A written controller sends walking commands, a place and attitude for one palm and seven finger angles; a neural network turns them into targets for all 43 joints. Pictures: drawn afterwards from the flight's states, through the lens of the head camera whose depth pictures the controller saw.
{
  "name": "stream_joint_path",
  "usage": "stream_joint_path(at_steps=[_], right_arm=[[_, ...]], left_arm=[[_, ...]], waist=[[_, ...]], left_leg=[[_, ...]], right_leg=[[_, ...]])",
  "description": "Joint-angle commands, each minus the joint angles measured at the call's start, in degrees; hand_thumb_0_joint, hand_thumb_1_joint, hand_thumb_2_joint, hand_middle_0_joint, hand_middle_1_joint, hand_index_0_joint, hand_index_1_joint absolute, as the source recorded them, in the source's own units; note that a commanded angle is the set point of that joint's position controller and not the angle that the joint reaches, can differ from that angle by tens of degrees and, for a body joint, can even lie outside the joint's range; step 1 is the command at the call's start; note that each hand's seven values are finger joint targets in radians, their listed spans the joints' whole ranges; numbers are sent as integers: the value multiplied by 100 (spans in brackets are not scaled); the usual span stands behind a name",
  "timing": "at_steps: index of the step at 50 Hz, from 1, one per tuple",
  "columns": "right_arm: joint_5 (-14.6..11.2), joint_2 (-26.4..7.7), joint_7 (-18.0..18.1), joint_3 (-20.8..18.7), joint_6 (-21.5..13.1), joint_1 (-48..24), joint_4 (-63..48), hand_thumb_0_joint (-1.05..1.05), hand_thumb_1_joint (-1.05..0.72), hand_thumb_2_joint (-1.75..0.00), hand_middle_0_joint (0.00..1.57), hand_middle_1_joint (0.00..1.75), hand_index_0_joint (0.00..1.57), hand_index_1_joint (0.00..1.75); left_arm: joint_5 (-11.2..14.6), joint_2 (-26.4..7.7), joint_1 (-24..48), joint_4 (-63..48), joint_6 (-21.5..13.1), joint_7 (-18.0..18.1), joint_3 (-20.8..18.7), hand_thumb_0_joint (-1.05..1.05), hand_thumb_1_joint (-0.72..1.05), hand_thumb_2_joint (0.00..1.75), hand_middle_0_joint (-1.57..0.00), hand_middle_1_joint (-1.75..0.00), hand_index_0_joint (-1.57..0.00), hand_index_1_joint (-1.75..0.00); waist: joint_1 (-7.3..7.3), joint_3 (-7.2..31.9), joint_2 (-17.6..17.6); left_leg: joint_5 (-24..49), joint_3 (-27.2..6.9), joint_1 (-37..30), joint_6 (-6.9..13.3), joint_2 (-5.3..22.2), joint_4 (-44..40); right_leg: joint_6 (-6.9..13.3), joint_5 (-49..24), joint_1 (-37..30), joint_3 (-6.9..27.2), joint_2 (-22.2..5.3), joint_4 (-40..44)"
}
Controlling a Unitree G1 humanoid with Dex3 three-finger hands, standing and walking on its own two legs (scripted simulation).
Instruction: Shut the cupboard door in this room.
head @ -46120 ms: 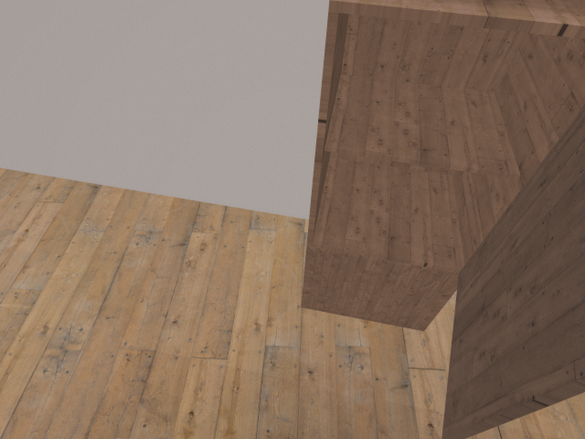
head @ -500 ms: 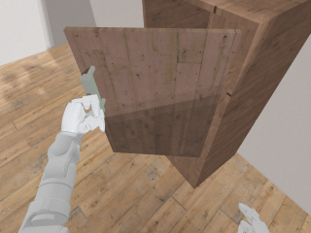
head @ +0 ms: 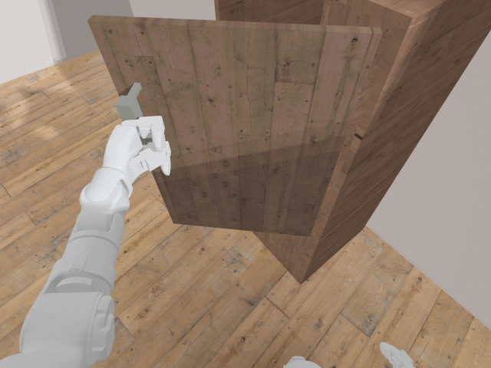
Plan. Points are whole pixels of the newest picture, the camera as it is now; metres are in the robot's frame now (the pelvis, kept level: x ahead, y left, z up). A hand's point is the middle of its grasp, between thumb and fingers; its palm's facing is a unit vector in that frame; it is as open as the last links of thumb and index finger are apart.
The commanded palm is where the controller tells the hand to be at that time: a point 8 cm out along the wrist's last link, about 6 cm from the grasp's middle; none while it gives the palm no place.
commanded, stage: push the door shut along its arc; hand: left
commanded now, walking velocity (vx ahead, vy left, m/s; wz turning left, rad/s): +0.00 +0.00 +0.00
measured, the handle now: (143, 125) +0.50 +0.20 +0.10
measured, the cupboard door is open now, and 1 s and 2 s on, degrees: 45 31 15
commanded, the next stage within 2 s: pull the fist back off the door in 1.42 s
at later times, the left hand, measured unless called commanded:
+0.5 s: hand (185, 129) +0.48 +0.11 +0.11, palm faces -0.30 -0.95 -0.01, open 3.1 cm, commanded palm +0.48 +0.17 +0.11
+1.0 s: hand (203, 108) +0.54 +0.09 +0.11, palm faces -0.39 -0.92 +0.01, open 3.0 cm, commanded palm +0.55 +0.14 +0.11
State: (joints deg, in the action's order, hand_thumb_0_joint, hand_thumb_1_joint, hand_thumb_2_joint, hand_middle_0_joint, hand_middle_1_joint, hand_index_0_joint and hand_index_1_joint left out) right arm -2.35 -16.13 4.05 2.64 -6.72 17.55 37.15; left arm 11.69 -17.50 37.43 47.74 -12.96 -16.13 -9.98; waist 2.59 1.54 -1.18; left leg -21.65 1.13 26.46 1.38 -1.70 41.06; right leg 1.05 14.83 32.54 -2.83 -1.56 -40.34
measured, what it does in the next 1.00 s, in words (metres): stands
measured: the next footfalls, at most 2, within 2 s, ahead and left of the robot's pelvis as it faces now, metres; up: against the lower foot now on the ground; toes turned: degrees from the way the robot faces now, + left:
none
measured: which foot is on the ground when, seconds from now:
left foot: down 0.00-1.00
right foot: down 0.00-1.00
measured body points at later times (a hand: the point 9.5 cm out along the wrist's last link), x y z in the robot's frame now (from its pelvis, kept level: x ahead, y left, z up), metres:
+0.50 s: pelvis -0.01 +0.00 -0.01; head +0.09 -0.01 +0.43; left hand +0.49 +0.17 +0.12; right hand +0.04 -0.28 -0.13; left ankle -0.01 +0.10 -0.71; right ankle +0.06 -0.11 -0.71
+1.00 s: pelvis +0.00 +0.00 -0.02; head +0.14 +0.00 +0.41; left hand +0.56 +0.14 +0.11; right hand -0.02 -0.28 -0.13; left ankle -0.01 +0.10 -0.71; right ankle +0.06 -0.11 -0.71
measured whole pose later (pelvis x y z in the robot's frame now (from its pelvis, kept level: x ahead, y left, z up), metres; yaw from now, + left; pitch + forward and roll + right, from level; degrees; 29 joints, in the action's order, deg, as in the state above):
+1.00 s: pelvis +0.00 +0.00 -0.02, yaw -1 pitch +19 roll -1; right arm -0.5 -17.8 3.9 2.8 -3.6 22.3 38.1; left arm 7.1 -30.9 68.8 74.7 -12.1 -27.5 -14.2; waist 12.7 2.0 -1.2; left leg -24.6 1.2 43.7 1.5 0.1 49.7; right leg 1.2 15.5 48.6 -2.9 0.0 -45.5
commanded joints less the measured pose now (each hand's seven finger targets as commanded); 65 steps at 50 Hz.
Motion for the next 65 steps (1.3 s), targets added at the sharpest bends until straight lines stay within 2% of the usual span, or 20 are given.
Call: stream_joint_path(at_steps=[1, 6, 10, 13, 18, 22, 24, 26, 28, 30, 33, 35, 37, 39, 42, 48, 52, 54, 58, 65], right_arm=[[-10, -821, 23, -320, -174, 197, -611, 0, -90, -90, 20, 30, 20, 30], [-9, -866, 23, -320, -96, 309, -574, 0, -90, -90, 20, 30, 20, 30], [-13, -907, 19, -306, -63, 411, -494, 0, -90, -90, 20, 30, 20, 30], [-11, -981, 32, -315, -36, 508, -478, 0, -90, -90, 20, 30, 20, 30], [9, -997, 14, -324, -45, 638, -419, 0, -90, -90, 20, 30, 20, 30], [28, -1056, 18, -336, -26, 760, -358, 0, -90, -90, 20, 30, 20, 30], [38, -1114, 37, -337, -3, 878, -324, 0, -90, -90, 20, 30, 20, 30], [52, -1090, 14, -328, 3, 887, -334, 0, -90, -90, 20, 30, 20, 30], [70, -1096, -4, -336, 7, 956, -334, 0, -90, -90, 20, 30, 20, 30], [80, -1134, 4, -323, 46, 1040, -333, 0, -90, -90, 20, 30, 20, 30], [96, -1114, -18, -337, 86, 1111, -366, 0, -90, -90, 20, 30, 20, 30], [127, -1145, -19, -350, 106, 1201, -379, 0, -90, -90, 20, 30, 20, 30], [127, -1134, -19, -371, 147, 1252, -382, 0, -90, -90, 20, 30, 20, 30], [133, -1109, -12, -388, 149, 1301, -385, 0, -90, -90, 20, 30, 20, 30], [145, -1169, 12, -392, 207, 1369, -264, 0, -90, -90, 20, 30, 20, 30], [173, -1195, 65, -367, 214, 1455, -149, 0, -90, -90, 20, 30, 20, 30], [231, -1181, 21, -397, 197, 1466, -112, 0, -90, -90, 20, 30, 20, 30], [237, -1180, 28, -393, 190, 1493, -80, 0, -90, -90, 20, 30, 20, 30], [251, -1213, 22, -410, 241, 1519, 7, 0, -90, -90, 20, 30, 20, 30], [332, -1202, -20, -431, 241, 1589, 170, 0, -90, -90, 20, 30, 20, 30]], left_arm=[[70, -1154, 3075, -914, -489, -207, -263, 0, 90, 90, -130, -150, -130, -150], [69, -1422, 3377, -515, -607, -434, -381, 0, 90, 90, -130, -150, -130, -150], [102, -1380, 3795, -10, -595, -591, -260, 0, 90, 90, -130, -150, -130, -150], [94, -1758, 3972, 198, -595, -670, -517, 0, 90, 90, -130, -150, -130, -150], [30, -1593, 4551, 344, -627, -750, -259, 0, 90, 90, -130, -150, -130, -150], [34, -1646, 4872, 564, -575, -832, -272, 0, 90, 90, -130, -150, -130, -150], [12, -1986, 4959, 793, -549, -834, -521, 0, 90, 90, -130, -150, -130, -150], [-46, -1977, 5096, 835, -531, -821, -509, 0, 90, 90, -130, -150, -130, -150], [-80, -1974, 5121, 914, -505, -793, -521, 0, 90, 90, -130, -150, -130, -150], [-132, -2348, 5206, 1095, -495, -763, -775, 0, 90, 90, -130, -150, -130, -150], [-258, -2294, 5341, 1182, -457, -762, -669, 0, 90, 90, -130, -150, -130, -150], [-296, -2603, 5513, 1023, -527, -763, -881, 0, 90, 90, -130, -150, -130, -150], [-315, -2523, 5485, 1105, -492, -831, -811, 0, 90, 90, -130, -150, -130, -150], [-254, -2193, 5638, 998, -482, -926, -571, 0, 90, 90, -130, -150, -130, -150], [-271, -2341, 5844, 1231, -356, -1022, -597, 0, 90, 90, -130, -150, -130, -150], [-318, -2570, 6310, 1499, -244, -1135, -621, 0, 90, 90, -130, -150, -130, -150], [-289, -2211, 6326, 1283, -309, -1211, -407, 0, 90, 90, -130, -150, -130, -150], [-230, -2021, 6446, 1371, -282, -1241, -283, 0, 90, 90, -130, -150, -130, -150], [-358, -2087, 6728, 1625, -149, -1191, -270, 0, 90, 90, -130, -150, -130, -150], [-412, -1682, 7290, 1536, -155, -1144, 4, 0, 90, 90, -130, -150, -130, -150]], waist=[[226, 2089, 204], [257, 2188, 83], [442, 1958, 43], [453, 2152, 179], [643, 2375, -170], [764, 2494, -11], [763, 2536, 81], [759, 2622, -162], [802, 2691, -95], [825, 2674, 61], [875, 2729, -75], [844, 3070, -179], [908, 3085, -62], [969, 3213, -270], [1101, 3013, -56], [1259, 2859, -140], [1205, 3307, -716], [1321, 3185, -537], [1450, 2939, -317], [1587, 3348, -809]], left_leg=[[1115, -227, -109, -21, 84, -588], [1087, -200, 96, -7, 68, -517], [846, -208, 246, 7, 71, -446], [851, -201, 425, 25, 70, -360], [857, -262, 301, 11, 87, -231], [905, -286, 377, 32, 99, -125], [869, -307, 509, 51, 93, -82], [986, -324, 460, 25, 98, -42], [995, -315, 466, 36, 110, 21], [1005, -304, 705, 55, 107, 71], [1046, -259, 820, 54, 94, 133], [1252, -279, 711, 50, 92, 197], [1350, -256, 725, 62, 106, 248], [1545, -261, 466, 66, 88, 286], [1318, -294, 584, 72, 133, 291], [1160, -279, 828, 92, 114, 371], [1782, -391, 67, 14, 150, 508], [1819, -406, 72, 43, 139, 549], [1462, -415, 413, 66, 152, 566], [2134, -595, -319, 4, 205, 800]], right_leg=[[66, -1157, -1495, 204, 77, 267], [71, -1205, -1518, 256, 73, 213], [59, -959, -1175, 263, 100, 230], [58, -1006, -1278, 318, 96, 182], [38, -915, -856, 277, 119, 88], [23, -971, -748, 267, 146, 33], [35, -920, -776, 267, 159, 7], [38, -986, -662, 263, 152, -54], [25, -968, -571, 259, 167, -58], [15, -1046, -672, 281, 182, -105], [0, -1139, -639, 302, 176, -146], [5, -1326, -754, 308, 184, -208], [-8, -1471, -749, 306, 196, -211], [13, -1570, -623, 245, 223, -231], [-19, -1381, -474, 251, 236, -148], [-17, -1256, -374, 278, 234, -118], [44, -1458, 92, 151, 265, -269], [51, -1440, 213, 89, 298, -288], [11, -1182, 335, 106, 289, -253], [54, -1295, 1001, -20, 325, -469]])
